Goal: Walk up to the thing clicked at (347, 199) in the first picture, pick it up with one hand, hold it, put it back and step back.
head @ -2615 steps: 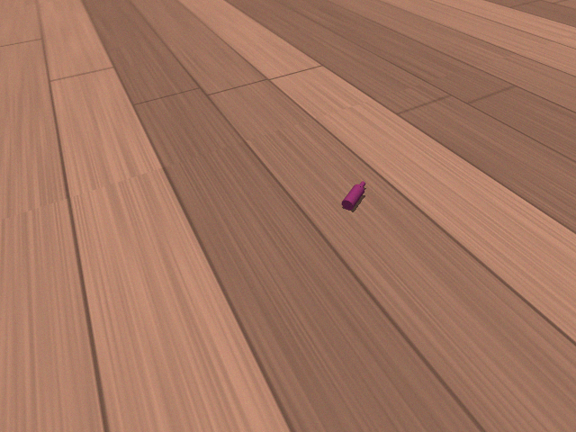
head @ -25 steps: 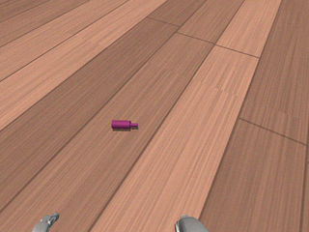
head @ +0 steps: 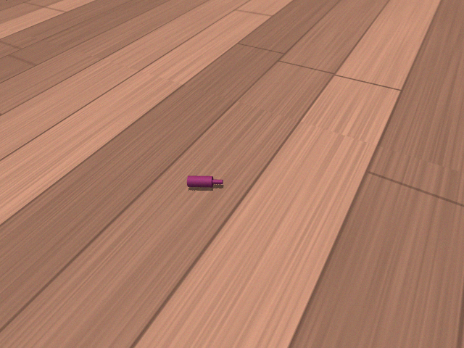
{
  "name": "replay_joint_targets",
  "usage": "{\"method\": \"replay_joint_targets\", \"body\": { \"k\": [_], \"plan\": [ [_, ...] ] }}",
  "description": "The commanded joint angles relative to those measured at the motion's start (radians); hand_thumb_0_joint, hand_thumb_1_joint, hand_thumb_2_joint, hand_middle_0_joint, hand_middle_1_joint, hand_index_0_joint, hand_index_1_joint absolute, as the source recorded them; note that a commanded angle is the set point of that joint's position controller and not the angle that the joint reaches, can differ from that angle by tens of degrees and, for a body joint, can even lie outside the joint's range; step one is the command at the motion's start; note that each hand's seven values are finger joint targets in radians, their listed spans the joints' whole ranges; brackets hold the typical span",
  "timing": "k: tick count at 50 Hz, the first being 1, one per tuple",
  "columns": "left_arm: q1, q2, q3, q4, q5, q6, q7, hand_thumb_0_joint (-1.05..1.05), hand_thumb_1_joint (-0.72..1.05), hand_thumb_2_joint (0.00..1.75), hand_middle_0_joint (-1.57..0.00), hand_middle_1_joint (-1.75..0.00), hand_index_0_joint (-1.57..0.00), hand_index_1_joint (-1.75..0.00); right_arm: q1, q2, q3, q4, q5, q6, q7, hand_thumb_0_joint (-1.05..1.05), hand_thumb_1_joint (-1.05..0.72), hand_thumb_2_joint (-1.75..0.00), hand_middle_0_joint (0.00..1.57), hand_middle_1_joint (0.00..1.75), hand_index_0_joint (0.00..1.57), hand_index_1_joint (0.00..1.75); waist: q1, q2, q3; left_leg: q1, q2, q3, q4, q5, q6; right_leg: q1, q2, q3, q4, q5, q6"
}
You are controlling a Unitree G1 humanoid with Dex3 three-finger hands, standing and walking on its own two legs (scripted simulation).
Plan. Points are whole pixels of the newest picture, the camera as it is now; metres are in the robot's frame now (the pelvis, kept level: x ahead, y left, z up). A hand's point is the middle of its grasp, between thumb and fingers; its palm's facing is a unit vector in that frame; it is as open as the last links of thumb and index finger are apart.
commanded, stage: step back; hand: left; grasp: from above
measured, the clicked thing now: (205, 181) +1.08 +0.26 -0.72
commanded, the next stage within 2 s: stand in 0.90 s
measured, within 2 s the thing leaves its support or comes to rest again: neither
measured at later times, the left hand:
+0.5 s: hand out of the picture +0.05 +0.29 -0.14, palm faces +0.06 -0.93 -0.37, open 7.4 cm
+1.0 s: hand out of the picture +0.14 +0.29 -0.13, palm faces +0.02 -0.94 -0.35, open 7.4 cm
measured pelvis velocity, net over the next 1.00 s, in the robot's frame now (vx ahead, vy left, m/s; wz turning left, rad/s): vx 0.03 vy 0.03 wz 0.01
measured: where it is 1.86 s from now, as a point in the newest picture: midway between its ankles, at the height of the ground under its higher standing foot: outside the picture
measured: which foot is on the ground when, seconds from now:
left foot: up 0.00-0.02, down 0.04-1.00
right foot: down 0.00-1.00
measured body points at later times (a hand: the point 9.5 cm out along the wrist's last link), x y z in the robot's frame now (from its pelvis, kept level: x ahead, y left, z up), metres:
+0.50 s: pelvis +0.00 +0.02 +0.01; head +0.01 +0.02 +0.45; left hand +0.04 +0.34 -0.12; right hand +0.09 -0.30 -0.12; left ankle +0.03 +0.15 -0.72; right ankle +0.01 -0.11 -0.72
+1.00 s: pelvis +0.03 +0.03 +0.02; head +0.05 +0.03 +0.47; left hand +0.13 +0.34 -0.11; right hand +0.16 -0.26 -0.11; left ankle +0.03 +0.15 -0.72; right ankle +0.01 -0.11 -0.72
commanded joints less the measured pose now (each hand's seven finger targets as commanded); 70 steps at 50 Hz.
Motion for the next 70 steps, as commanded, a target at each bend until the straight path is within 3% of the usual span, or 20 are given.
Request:
{"method": "replay_joint_targets", "body": {
  "k": [1, 2, 3, 4, 7, 12, 14, 15, 18, 22, 24, 25, 26, 27, 31, 35, 44, 50, 61, 70],
  "plan": [
    [-0.063, 0.266, 0.057, -0.074, -0.011, -0.012, 0.004, 0.0, 0.9, 0.9, -0.2, -0.3, -0.2, -0.3, 0.001, -0.149, -0.048, -0.035, -0.008, -0.056, 0.004, 0.0, -0.9, -0.9, 0.2, 0.3, 0.2, 0.3, -0.03, -0.184, -0.079, 0.226, -0.016, 0.081, -0.423, 0.116, 0.035, -0.076, -0.181, 0.231, -0.244, -0.237, -0.123],
    [-0.043, 0.221, 0.042, -0.065, -0.012, -0.01, 0.002, 0.0, 0.9, 0.9, -0.2, -0.3, -0.2, -0.3, 0.028, -0.166, -0.059, -0.017, -0.014, -0.064, 0.002, 0.0, -0.9, -0.9, 0.2, 0.3, 0.2, 0.3, -0.039, -0.103, -0.095, 0.32, 0.019, -0.007, -0.449, 0.098, 0.056, -0.153, -0.136, 0.178, -0.161, -0.24, -0.091],
    [-0.075, 0.164, 0.025, -0.07, -0.028, -0.012, -0.004, 0.0, 0.9, 0.9, -0.2, -0.3, -0.2, -0.3, 0.023, -0.238, -0.067, -0.023, -0.022, -0.071, 0.0, 0.0, -0.9, -0.9, 0.2, 0.3, 0.2, 0.3, -0.054, 0.112, -0.102, 0.289, 0.216, -0.374, -0.549, -0.201, 0.139, -0.277, -0.03, 0.08, -0.016, -0.246, -0.013],
    [-0.117, 0.233, 0.051, -0.045, -0.031, -0.014, 0.001, 0.0, 0.9, 0.9, -0.2, -0.3, -0.2, -0.3, -0.017, -0.288, -0.07, -0.034, -0.011, -0.071, 0.003, 0.0, -0.9, -0.9, 0.2, 0.3, 0.2, 0.3, -0.065, 0.115, -0.052, 0.063, 0.343, -0.498, -0.636, -0.406, 0.249, -0.169, 0.0, 0.037, 0.144, -0.248, -0.002],
    [-0.062, 0.205, 0.046, -0.012, -0.036, -0.026, -0.014, 0.0, 0.9, 0.9, -0.2, -0.3, -0.2, -0.3, -0.091, -0.213, -0.041, -0.047, -0.019, -0.09, 0.0, 0.0, -0.9, -0.9, 0.2, 0.3, 0.2, 0.3, -0.015, 0.056, -0.001, 0.066, 0.254, -0.321, -0.579, -0.156, 0.205, -0.131, -0.024, 0.076, 0.113, -0.138, -0.007],
    [0.034, 0.199, 0.057, 0.067, -0.016, -0.048, -0.003, 0.0, 0.9, 0.9, -0.2, -0.3, -0.2, -0.3, -0.098, -0.164, -0.028, -0.039, -0.004, -0.057, 0.01, 0.0, -0.9, -0.9, 0.2, 0.3, 0.2, 0.3, 0.021, 0.055, -0.052, -0.139, 0.134, -0.096, -0.4, -0.093, 0.095, 0.292, 0.049, 0.009, -0.261, -0.002, -0.02],
    [0.054, 0.323, 0.081, 0.067, -0.005, -0.055, 0.004, 0.0, 0.9, 0.9, -0.2, -0.3, -0.2, -0.3, -0.115, -0.125, -0.024, -0.046, -0.001, -0.052, 0.002, 0.0, -0.9, -0.9, 0.2, 0.3, 0.2, 0.3, 0.047, -0.175, -0.015, -0.227, -0.026, -0.008, -0.039, -0.074, 0.037, 0.162, -0.285, 0.532, -0.501, -0.506, -0.157],
    [-0.025, 0.341, 0.085, 0.034, -0.003, -0.059, 0.006, 0.0, 0.9, 0.9, -0.2, -0.3, -0.2, -0.3, -0.088, -0.165, -0.036, -0.035, -0.006, -0.053, -0.002, 0.0, -0.9, -0.9, 0.2, 0.3, 0.2, 0.3, 0.019, -0.134, 0.046, -0.206, 0.024, -0.056, 0.058, -0.047, 0.028, 0.062, -0.369, 0.593, -0.526, -0.537, -0.221],
    [-0.073, 0.279, 0.069, 0.02, -0.01, -0.072, 0.01, 0.0, 0.9, 0.9, -0.2, -0.3, -0.2, -0.3, -0.026, -0.154, -0.038, -0.007, 0.001, -0.068, 0.008, 0.0, -0.9, -0.9, 0.2, 0.3, 0.2, 0.3, -0.016, -0.101, 0.014, -0.124, 0.061, -0.06, 0.003, 0.043, 0.027, 0.053, -0.27, 0.378, -0.45, -0.284, -0.18],
    [-0.147, 0.264, 0.052, 0.012, -0.019, -0.06, -0.002, 0.0, 0.9, 0.9, -0.2, -0.3, -0.2, -0.3, 0.039, -0.118, -0.04, 0.028, -0.004, -0.082, 0.016, 0.0, -0.9, -0.9, 0.2, 0.3, 0.2, 0.3, -0.056, -0.168, -0.071, 0.126, 0.037, 0.08, -0.303, 0.171, 0.019, -0.002, -0.193, 0.17, -0.305, 0.007, -0.129],
    [-0.121, 0.195, 0.025, 0.015, -0.025, -0.044, -0.006, 0.0, 0.9, 0.9, -0.2, -0.3, -0.2, -0.3, 0.034, -0.129, -0.05, 0.036, -0.014, -0.091, 0.002, 0.0, -0.9, -0.9, 0.2, 0.3, 0.2, 0.3, -0.064, -0.082, -0.092, 0.253, 0.039, 0.035, -0.426, 0.281, 0.032, -0.065, -0.127, 0.088, -0.141, 0.156, -0.077],
    [-0.097, 0.141, 0.008, 0.009, -0.039, -0.04, -0.009, 0.0, 0.9, 0.9, -0.2, -0.3, -0.2, -0.3, 0.01, -0.185, -0.055, 0.021, -0.02, -0.1, -0.005, 0.0, -0.9, -0.9, 0.2, 0.3, 0.2, 0.3, -0.048, 0.078, -0.119, 0.253, 0.22, -0.241, -0.513, 0.274, 0.09, -0.116, -0.037, 0.036, -0.015, 0.117, -0.013],
    [-0.096, 0.169, 0.018, 0.033, -0.051, -0.029, -0.003, 0.0, 0.9, 0.9, -0.2, -0.3, -0.2, -0.3, -0.049, -0.241, -0.056, 0.007, -0.01, -0.099, -0.005, 0.0, -0.9, -0.9, 0.2, 0.3, 0.2, 0.3, -0.027, 0.099, -0.105, 0.131, 0.316, -0.348, -0.54, 0.132, 0.191, -0.059, 0.018, 0.011, 0.003, -0.138, -0.001],
    [-0.087, 0.194, 0.022, 0.051, -0.048, -0.029, -0.003, 0.0, 0.9, 0.9, -0.2, -0.3, -0.2, -0.3, -0.085, -0.239, -0.055, 0.004, -0.003, -0.096, -0.002, 0.0, -0.9, -0.9, 0.2, 0.3, 0.2, 0.3, -0.021, 0.065, -0.1, 0.077, 0.323, -0.327, -0.526, 0.129, 0.227, 0.025, 0.002, 0.033, 0.004, -0.158, -0.003],
    [-0.042, 0.2, 0.018, 0.096, -0.044, -0.055, 0.006, 0.0, 0.9, 0.9, -0.2, -0.3, -0.2, -0.3, -0.151, -0.16, -0.021, 0.015, 0.013, -0.091, -0.007, 0.0, -0.9, -0.9, 0.2, 0.3, 0.2, 0.3, 0.01, 0.07, -0.147, 0.095, 0.172, -0.064, -0.35, 0.533, 0.08, 0.178, -0.046, 0.086, -0.219, 0.247, -0.019],
    [-0.114, 0.222, 0.016, 0.087, -0.044, -0.054, 0.011, 0.0, 0.9, 0.9, -0.2, -0.3, -0.2, -0.3, -0.119, -0.157, -0.021, 0.05, 0.015, -0.089, -0.014, 0.0, -0.9, -0.9, 0.2, 0.3, 0.2, 0.3, -0.03, 0.003, -0.171, 0.155, 0.133, -0.007, -0.325, 0.625, 0.058, 0.196, -0.086, 0.105, -0.181, 0.444, -0.038],
    [-0.168, 0.207, 0.005, 0.112, -0.039, -0.041, 0.013, 0.0, 0.9, 0.9, -0.2, -0.3, -0.2, -0.3, -0.195, -0.139, -0.019, 0.074, 0.016, -0.079, -0.013, 0.0, -0.9, -0.9, 0.2, 0.3, 0.2, 0.3, -0.029, -0.025, -0.164, 0.173, 0.147, -0.006, -0.388, 0.518, 0.067, 0.193, -0.073, 0.095, -0.222, 0.365, -0.023],
    [-0.198, 0.187, -0.016, 0.142, -0.048, -0.039, 0.01, 0.0, 0.9, 0.9, -0.2, -0.3, -0.2, -0.3, -0.198, -0.146, 0.002, 0.101, 0.021, -0.084, -0.008, 0.0, -0.9, -0.9, 0.2, 0.3, 0.2, 0.3, -0.034, -0.02, -0.182, 0.279, 0.162, -0.024, -0.458, 0.716, 0.049, 0.242, -0.085, 0.095, -0.3, 0.451, 0.009],
    [-0.212, 0.195, -0.019, 0.179, -0.042, -0.038, 0.001, 0.0, 0.9, 0.9, -0.2, -0.3, -0.2, -0.3, -0.215, -0.141, 0.011, 0.129, 0.021, -0.078, -0.002, 0.0, -0.9, -0.9, 0.2, 0.3, 0.2, 0.3, -0.037, -0.032, -0.121, 0.256, 0.149, -0.018, -0.557, 0.417, 0.031, 0.216, -0.094, 0.113, -0.414, 0.224, 0.011],
    [-0.191, 0.195, -0.023, 0.188, -0.041, -0.043, -0.003, 0.0, 0.9, 0.9, -0.2, -0.3, -0.2, -0.3, -0.19, -0.146, 0.014, 0.146, 0.019, -0.078, 0.003, 0.0, -0.9, -0.9, 0.2, 0.3, 0.2, 0.3, -0.04, -0.042, -0.115, 0.272, 0.149, -0.022, -0.556, 0.381, 0.029, 0.173, -0.097, 0.124, -0.446, 0.181, 0.008]
  ]
}}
